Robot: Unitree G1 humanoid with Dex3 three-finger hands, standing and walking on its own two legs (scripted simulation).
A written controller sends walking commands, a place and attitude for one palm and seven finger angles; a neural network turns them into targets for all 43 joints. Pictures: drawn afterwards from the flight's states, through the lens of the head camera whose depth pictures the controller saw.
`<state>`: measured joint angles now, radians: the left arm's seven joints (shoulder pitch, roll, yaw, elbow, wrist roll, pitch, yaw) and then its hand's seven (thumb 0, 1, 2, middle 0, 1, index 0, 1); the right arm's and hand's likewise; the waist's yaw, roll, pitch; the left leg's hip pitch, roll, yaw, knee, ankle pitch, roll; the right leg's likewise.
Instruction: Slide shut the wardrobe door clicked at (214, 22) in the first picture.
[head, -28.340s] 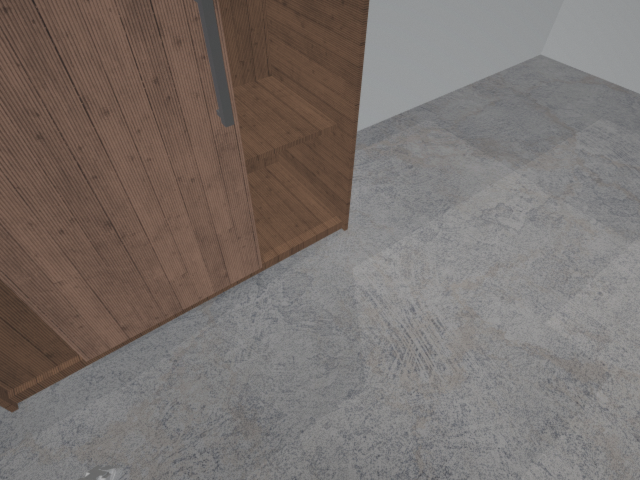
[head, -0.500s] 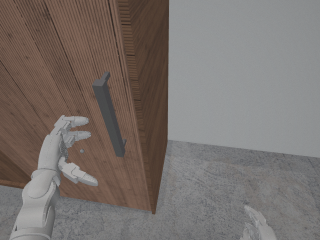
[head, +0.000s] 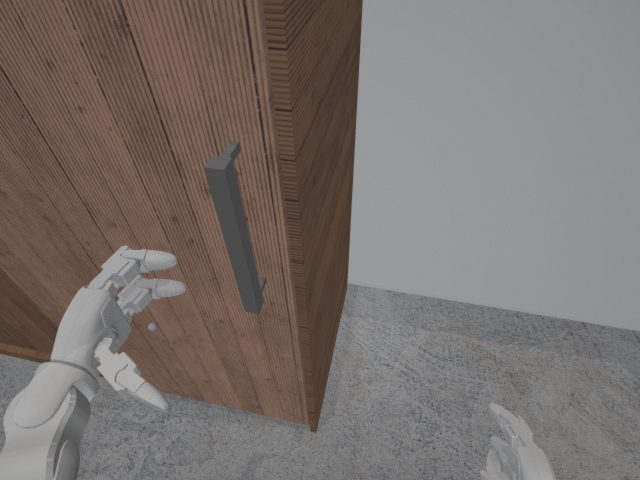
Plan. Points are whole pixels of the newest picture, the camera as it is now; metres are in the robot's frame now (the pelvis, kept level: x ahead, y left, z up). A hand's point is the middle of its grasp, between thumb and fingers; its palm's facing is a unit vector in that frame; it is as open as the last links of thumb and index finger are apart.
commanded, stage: draw the hand back to the body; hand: left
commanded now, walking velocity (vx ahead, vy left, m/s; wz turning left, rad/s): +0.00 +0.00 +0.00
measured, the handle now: (245, 237) +0.40 +0.15 +0.10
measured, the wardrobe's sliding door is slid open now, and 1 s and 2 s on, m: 0.00 0.00 0.00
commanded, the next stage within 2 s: step back with the hand held close in 1.46 s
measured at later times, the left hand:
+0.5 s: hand (94, 331) +0.22 +0.25 +0.14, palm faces +0.21 -0.95 -0.25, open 14.1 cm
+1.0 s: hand (58, 320) +0.22 +0.27 +0.16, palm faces +0.40 -0.84 -0.37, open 9.5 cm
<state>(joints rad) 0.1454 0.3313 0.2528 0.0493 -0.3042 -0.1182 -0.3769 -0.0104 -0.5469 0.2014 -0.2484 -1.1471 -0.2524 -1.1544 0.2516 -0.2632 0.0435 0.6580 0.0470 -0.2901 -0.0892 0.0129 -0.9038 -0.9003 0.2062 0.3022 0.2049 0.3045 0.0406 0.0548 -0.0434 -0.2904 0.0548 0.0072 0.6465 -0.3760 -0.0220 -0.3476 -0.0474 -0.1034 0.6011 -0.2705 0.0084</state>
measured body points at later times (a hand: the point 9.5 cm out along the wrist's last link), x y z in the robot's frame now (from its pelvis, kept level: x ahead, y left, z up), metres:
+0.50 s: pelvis +0.00 +0.02 +0.01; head -0.03 +0.01 +0.46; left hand +0.20 +0.30 +0.16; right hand +0.18 -0.21 -0.05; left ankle -0.02 +0.13 -0.73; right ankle +0.03 -0.13 -0.73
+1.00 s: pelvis +0.01 +0.02 +0.01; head -0.02 +0.01 +0.46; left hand +0.19 +0.32 +0.18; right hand +0.18 -0.21 -0.07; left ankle -0.02 +0.13 -0.73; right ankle +0.03 -0.13 -0.73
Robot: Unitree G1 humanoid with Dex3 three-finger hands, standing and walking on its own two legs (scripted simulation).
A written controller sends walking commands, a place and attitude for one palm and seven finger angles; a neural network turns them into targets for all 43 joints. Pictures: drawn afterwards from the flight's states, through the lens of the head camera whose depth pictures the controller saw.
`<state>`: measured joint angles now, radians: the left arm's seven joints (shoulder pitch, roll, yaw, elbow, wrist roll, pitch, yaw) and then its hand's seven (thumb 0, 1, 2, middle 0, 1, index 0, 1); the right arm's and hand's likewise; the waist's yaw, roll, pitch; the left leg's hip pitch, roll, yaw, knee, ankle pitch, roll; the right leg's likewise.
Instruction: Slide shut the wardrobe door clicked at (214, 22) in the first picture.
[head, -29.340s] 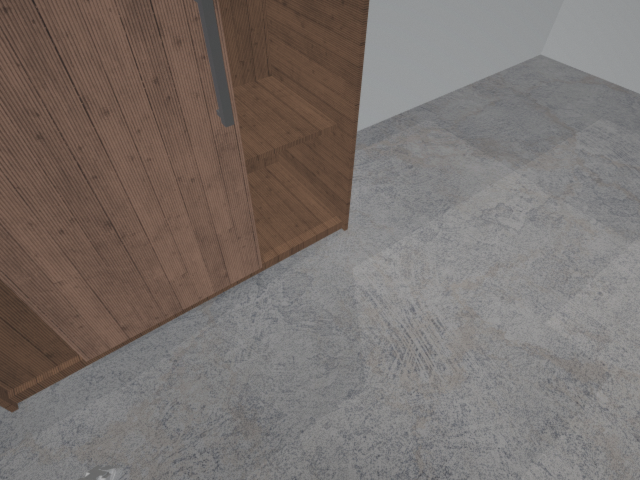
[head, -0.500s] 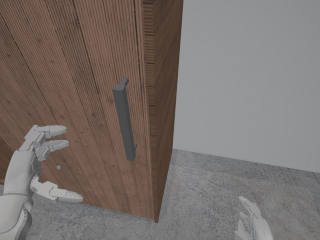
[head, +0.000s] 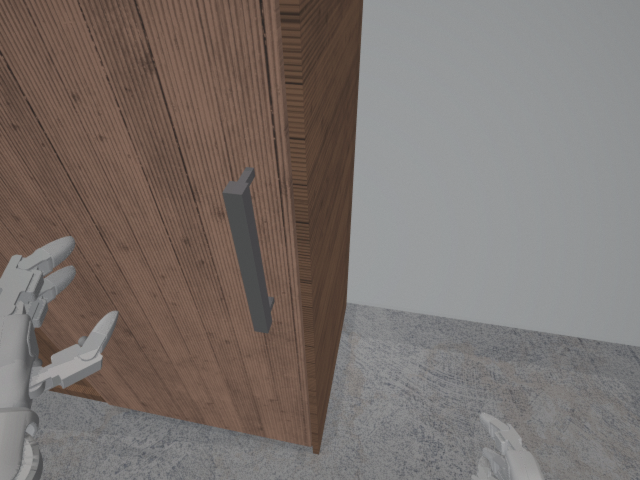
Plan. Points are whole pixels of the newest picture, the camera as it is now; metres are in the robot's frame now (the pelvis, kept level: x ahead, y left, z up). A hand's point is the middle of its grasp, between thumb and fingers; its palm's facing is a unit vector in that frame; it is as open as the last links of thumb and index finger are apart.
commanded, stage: draw the hand back to the body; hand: left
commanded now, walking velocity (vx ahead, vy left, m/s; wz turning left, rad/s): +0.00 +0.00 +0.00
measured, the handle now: (256, 259) +0.38 +0.14 +0.08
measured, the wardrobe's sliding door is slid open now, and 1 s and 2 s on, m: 0.00 0.00 0.00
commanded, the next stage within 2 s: step back with the hand held close in 0.46 s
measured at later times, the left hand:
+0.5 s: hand (77, 347) +0.18 +0.26 +0.16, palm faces +0.47 -0.80 -0.37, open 7.4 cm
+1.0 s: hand (72, 349) +0.18 +0.27 +0.15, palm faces +0.34 -0.80 -0.49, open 7.4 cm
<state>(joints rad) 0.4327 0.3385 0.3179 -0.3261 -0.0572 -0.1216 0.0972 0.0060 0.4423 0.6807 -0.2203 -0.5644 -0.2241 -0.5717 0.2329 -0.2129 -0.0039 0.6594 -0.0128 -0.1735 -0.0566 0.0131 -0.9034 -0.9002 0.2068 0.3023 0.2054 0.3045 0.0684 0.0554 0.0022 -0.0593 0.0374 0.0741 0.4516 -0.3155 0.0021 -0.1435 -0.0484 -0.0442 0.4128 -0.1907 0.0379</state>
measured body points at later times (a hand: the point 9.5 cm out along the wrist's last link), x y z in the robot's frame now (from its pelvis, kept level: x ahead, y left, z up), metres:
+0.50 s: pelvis -0.01 -0.01 +0.00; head -0.03 -0.02 +0.45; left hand +0.15 +0.30 +0.18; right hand +0.17 -0.23 -0.08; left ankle -0.04 +0.11 -0.74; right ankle +0.02 -0.15 -0.74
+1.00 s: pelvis -0.04 +0.02 -0.01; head -0.02 +0.02 +0.44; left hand +0.16 +0.31 +0.18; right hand +0.11 -0.24 -0.08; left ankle -0.04 +0.11 -0.74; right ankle +0.02 -0.15 -0.74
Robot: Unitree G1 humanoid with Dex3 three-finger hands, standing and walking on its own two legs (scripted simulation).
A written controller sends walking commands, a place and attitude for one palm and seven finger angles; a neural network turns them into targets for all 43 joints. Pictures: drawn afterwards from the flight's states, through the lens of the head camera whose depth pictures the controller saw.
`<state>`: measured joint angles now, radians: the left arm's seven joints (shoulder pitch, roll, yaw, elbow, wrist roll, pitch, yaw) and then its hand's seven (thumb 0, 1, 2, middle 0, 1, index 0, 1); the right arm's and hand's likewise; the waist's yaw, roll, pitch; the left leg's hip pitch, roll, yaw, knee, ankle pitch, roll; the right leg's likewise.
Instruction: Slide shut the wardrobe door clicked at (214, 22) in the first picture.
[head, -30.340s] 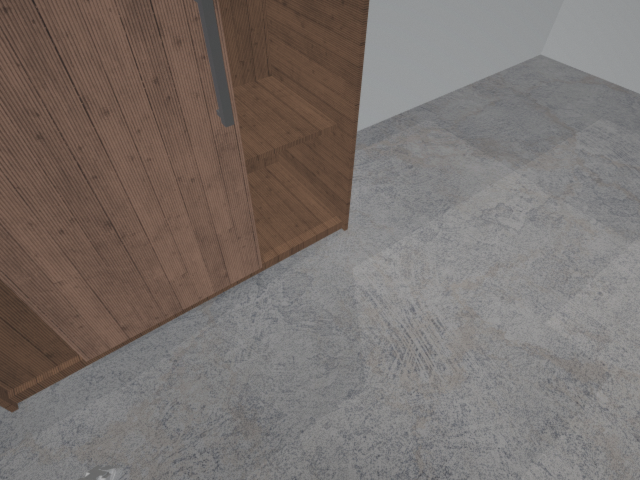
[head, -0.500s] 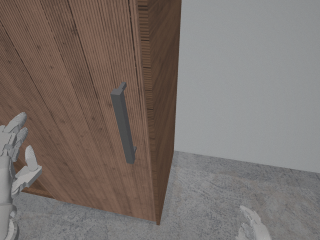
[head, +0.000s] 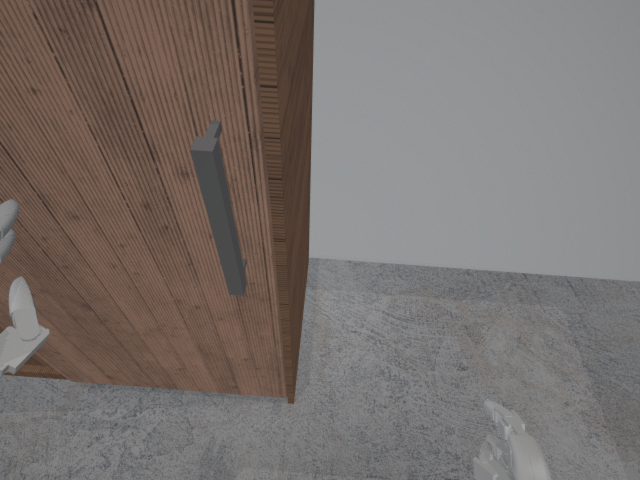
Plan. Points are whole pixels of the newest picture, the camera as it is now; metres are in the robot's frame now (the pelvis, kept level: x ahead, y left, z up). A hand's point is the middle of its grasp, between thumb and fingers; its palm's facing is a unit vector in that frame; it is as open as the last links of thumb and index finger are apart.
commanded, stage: step back with the hand held close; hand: left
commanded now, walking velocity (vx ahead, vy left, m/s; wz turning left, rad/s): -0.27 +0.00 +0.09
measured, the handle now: (228, 220) +0.41 +0.15 +0.09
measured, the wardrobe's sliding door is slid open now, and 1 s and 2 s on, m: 0.00 0.00 0.00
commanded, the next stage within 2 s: stop stepping back and stand still in 1.34 s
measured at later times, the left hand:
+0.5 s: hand out of the picture +0.15 +0.27 +0.17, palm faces +0.50 -0.73 -0.47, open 7.4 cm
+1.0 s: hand out of the picture +0.12 +0.24 +0.18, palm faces +0.47 -0.76 -0.45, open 7.4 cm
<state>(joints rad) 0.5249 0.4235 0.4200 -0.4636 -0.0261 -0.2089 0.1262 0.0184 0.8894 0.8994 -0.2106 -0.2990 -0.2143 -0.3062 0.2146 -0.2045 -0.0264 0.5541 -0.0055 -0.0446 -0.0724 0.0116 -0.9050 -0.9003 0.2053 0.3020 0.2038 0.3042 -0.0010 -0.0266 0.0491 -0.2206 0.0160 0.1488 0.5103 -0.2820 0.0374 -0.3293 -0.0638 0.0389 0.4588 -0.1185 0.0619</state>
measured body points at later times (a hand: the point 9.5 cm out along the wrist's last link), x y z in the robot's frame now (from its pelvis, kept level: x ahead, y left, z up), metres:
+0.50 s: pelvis -0.05 +0.00 -0.02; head -0.02 +0.01 +0.43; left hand +0.12 +0.30 +0.20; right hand +0.11 -0.24 -0.10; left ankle +0.00 +0.09 -0.74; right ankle +0.08 -0.16 -0.73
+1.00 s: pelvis -0.09 -0.01 -0.03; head -0.05 +0.01 +0.42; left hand +0.09 +0.28 +0.20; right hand +0.08 -0.25 -0.10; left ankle -0.01 +0.09 -0.73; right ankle +0.07 -0.15 -0.73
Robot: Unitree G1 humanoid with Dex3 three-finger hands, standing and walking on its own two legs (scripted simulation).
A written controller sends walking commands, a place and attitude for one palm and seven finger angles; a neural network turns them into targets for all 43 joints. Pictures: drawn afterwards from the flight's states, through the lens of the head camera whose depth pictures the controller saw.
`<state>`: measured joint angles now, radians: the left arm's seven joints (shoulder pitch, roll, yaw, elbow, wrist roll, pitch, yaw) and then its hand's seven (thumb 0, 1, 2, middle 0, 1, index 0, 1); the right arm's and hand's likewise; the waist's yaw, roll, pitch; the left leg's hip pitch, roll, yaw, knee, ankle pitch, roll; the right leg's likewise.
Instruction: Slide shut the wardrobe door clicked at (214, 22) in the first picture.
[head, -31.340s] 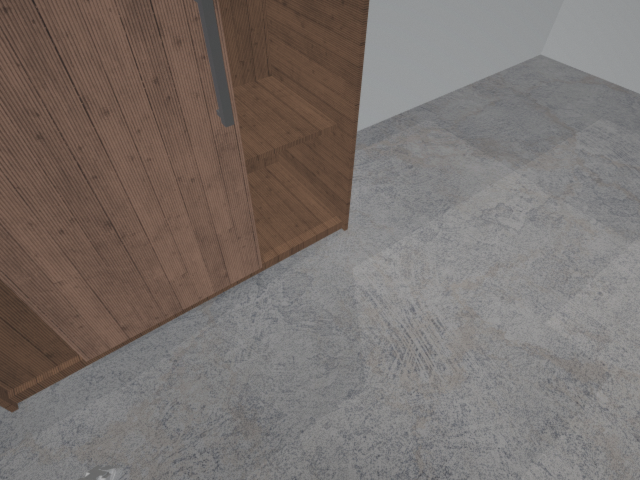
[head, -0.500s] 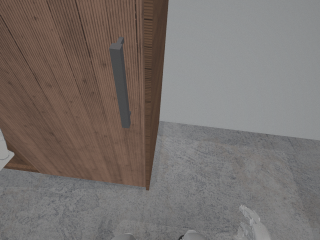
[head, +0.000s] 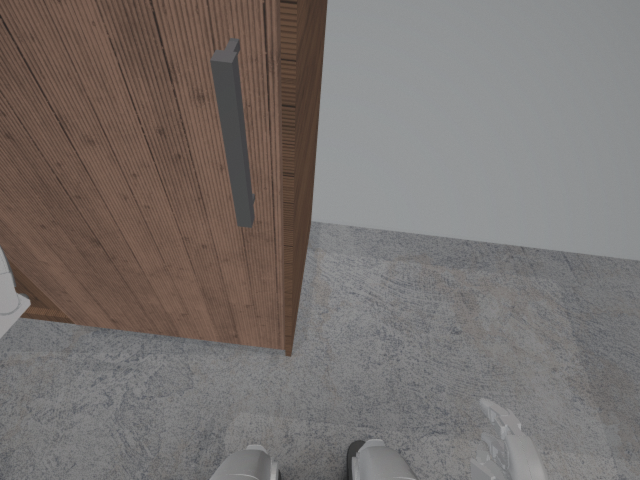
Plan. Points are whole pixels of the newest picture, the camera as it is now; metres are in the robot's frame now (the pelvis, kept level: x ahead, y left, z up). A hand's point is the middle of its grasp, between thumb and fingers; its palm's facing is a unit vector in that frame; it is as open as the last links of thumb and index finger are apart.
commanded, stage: step back with the hand held close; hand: left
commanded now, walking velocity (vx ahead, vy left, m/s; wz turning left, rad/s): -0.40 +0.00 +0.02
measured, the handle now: (240, 146) +0.51 +0.14 +0.11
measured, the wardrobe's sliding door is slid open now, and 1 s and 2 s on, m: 0.00 0.00 0.00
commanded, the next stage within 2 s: stop stepping back and stand still in 0.34 s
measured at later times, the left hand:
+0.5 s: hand out of the picture +0.14 +0.25 +0.20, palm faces +0.26 -0.83 -0.49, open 7.4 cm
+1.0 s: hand out of the picture +0.02 +0.27 +0.20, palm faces +0.38 -0.84 -0.39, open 7.4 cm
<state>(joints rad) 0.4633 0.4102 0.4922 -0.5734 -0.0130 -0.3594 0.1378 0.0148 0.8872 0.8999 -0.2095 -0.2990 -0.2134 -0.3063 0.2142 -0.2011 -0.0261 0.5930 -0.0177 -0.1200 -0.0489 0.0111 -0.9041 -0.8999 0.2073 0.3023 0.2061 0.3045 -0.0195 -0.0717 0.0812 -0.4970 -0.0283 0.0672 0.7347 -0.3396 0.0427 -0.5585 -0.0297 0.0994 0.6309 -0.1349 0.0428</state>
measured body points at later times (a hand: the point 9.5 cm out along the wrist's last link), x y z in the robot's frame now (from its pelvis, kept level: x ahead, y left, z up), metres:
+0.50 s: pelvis -0.09 +0.01 +0.03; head -0.05 +0.05 +0.48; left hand +0.12 +0.29 +0.22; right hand +0.08 -0.24 -0.03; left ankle -0.03 +0.09 -0.71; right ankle -0.09 -0.12 -0.68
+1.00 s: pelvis -0.19 +0.02 +0.03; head -0.24 +0.05 +0.48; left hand +0.00 +0.31 +0.22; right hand -0.09 -0.22 -0.05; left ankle -0.12 +0.11 -0.71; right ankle -0.18 -0.08 -0.68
